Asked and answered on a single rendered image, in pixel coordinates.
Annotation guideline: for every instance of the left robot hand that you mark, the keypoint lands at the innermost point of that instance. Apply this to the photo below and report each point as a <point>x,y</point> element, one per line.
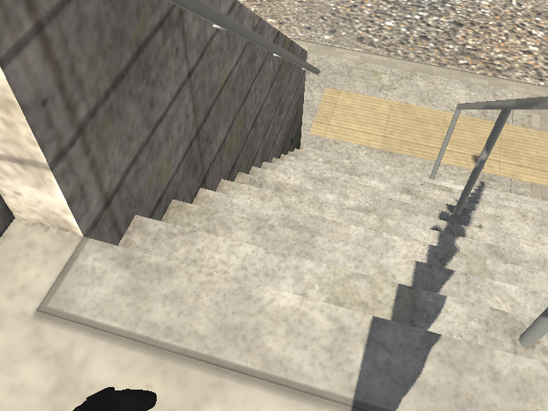
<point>110,399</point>

